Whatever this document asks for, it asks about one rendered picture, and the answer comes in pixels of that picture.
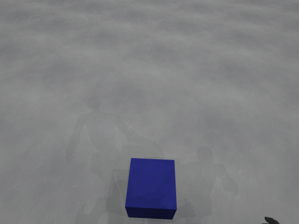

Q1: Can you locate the carton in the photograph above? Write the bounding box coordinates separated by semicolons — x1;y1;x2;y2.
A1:
125;158;177;220

